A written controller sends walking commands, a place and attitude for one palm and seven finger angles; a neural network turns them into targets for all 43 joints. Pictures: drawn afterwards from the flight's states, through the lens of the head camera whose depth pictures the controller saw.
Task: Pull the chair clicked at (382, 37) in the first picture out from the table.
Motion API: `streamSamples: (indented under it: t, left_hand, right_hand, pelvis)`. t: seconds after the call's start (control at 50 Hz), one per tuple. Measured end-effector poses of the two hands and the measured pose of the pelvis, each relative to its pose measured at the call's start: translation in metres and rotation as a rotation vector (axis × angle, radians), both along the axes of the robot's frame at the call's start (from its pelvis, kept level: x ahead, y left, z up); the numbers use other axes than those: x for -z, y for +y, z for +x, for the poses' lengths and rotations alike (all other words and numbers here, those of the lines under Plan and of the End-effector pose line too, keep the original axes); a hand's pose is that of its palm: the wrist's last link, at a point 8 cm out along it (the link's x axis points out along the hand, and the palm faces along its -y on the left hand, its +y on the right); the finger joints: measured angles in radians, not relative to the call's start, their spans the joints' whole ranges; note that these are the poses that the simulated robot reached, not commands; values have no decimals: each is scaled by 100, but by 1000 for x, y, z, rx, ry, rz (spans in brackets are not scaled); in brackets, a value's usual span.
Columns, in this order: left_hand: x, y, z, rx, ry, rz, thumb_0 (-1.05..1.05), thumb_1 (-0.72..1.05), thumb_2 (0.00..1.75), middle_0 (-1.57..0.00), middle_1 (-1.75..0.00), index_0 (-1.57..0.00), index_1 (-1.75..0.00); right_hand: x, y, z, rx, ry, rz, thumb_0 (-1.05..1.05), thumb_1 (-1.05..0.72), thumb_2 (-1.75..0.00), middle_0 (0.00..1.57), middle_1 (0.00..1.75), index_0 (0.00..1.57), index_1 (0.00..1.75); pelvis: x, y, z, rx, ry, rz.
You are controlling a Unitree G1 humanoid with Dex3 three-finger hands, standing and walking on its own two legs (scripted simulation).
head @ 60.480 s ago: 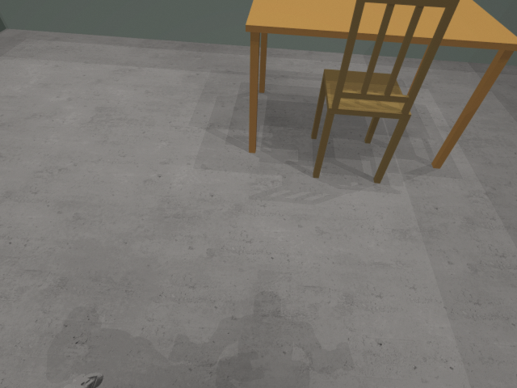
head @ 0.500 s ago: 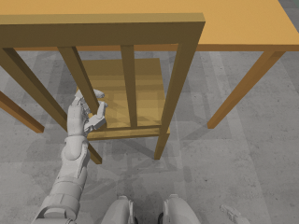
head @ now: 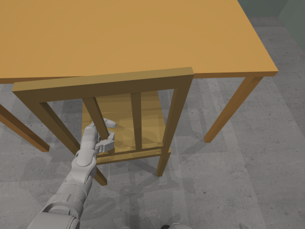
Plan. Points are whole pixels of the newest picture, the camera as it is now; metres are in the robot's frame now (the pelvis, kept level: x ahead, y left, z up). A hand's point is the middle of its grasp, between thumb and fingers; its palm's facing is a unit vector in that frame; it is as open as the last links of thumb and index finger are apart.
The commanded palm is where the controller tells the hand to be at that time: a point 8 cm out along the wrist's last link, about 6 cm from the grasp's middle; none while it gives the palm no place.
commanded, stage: step backward, pulling the chair out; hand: left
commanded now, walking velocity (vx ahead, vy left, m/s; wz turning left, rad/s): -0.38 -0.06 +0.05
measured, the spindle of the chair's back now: (102, 130) +0.39 +0.14 -0.04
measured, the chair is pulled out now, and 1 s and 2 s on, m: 0.05 0.20 0.33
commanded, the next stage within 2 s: none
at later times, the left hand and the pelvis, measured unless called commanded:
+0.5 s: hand (117, 170) +0.28 +0.09 -0.06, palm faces +0.01 -0.99 -0.13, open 5.4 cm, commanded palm +0.27 +0.14 -0.06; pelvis -0.07 -0.02 +0.01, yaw +1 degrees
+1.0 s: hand (112, 193) +0.22 +0.10 -0.06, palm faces +0.03 -0.98 -0.19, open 5.6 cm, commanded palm +0.20 +0.15 -0.06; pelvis -0.13 -0.03 -0.01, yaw -1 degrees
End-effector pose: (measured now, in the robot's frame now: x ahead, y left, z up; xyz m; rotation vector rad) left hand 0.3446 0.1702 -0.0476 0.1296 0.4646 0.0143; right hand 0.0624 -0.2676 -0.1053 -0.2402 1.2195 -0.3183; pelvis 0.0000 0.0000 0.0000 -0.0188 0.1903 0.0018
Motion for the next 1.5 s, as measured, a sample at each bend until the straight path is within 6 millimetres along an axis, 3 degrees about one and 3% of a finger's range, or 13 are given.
streamSamples:
  t: [0.24,0.38,0.56,0.74,0.82,0.9,1.04,1.14,1.22,1.28,1.34,1.42,1.5]
  left_hand:
    - [-2,-15,-39,-27,28,3,8,70,75,-28,-112,-50,-145]
    - [-3,-24,-65,-47,39,6,8,70,75,-28,-111,-50,-145]
    - [-4,-25,-96,-4,50,4,7,69,74,-26,-110,-50,-145]
    - [-4,-15,-119,40,41,15,6,68,76,-25,-112,-50,-145]
    - [-4,-13,-127,18,35,30,6,66,78,-27,-113,-50,-145]
    - [-5,-15,-133,-13,34,52,6,64,79,-29,-113,-50,-145]
    - [-5,-22,-153,-61,38,62,6,63,79,-30,-113,-50,-145]
    - [-7,-24,-170,-60,60,48,6,65,77,-27,-113,-50,-145]
    - [-6,-21,-181,-31,61,37,6,66,75,-24,-115,-50,-145]
    - [-5,-17,-188,17,44,34,5,67,75,-22,-118,-50,-145]
    - [-4,-12,-197,64,18,32,3,67,75,-20,-120,-50,-145]
    - [-5,-7,-214,93,14,37,2,69,75,-19,-120,-50,-145]
    - [-5,-5,-229,78,8,46,2,67,76,-21,-119,-50,-145]
  right_hand:
    - [13,5,-34,21,0,82,0,-91,-90,21,30,21,30]
    - [14,-11,-45,7,-52,69,0,-91,-90,21,30,21,30]
    - [1,-27,-67,-20,-84,-15,0,-91,-90,21,30,21,30]
    - [6,6,-84,-44,-124,12,1,-91,-90,20,30,20,30]
    - [17,23,-89,-60,-138,78,1,-91,-90,20,30,20,30]
    - [25,28,-98,-69,-151,126,1,-91,-90,21,30,21,30]
    - [26,-4,-124,-42,-126,101,1,-91,-90,21,30,21,30]
    - [13,-32,-139,-58,-89,24,1,-91,-90,21,30,21,30]
    - [5,-38,-146,-84,-80,-38,1,-91,-90,20,30,20,30]
    - [4,-30,-152,-104,-89,-79,1,-91,-90,20,30,20,30]
    - [3,-9,-160,-82,-99,-69,1,-91,-90,20,29,20,30]
    - [5,27,-173,-62,-147,17,1,-91,-90,20,29,20,30]
    - [22,55,-187,-51,-143,125,0,-91,-90,20,30,20,30]
  pelvis:
    - [-5,-14,-23,23,-57,8]
    - [-3,-24,-47,3,-76,9]
    - [-5,-10,-74,-29,-96,8]
    - [-1,2,-96,1,-133,25]
    - [2,-4,-104,20,-147,27]
    - [4,-16,-119,34,-165,12]
    - [3,-30,-140,18,-147,25]
    - [-5,-23,-153,-13,-119,67]
    - [-6,-10,-167,-43,-93,75]
    - [0,5,-181,-66,-78,55]
    - [2,15,-197,-49,-93,72]
    - [1,19,-206,-6,-134,56]
    - [7,14,-205,0,-158,27]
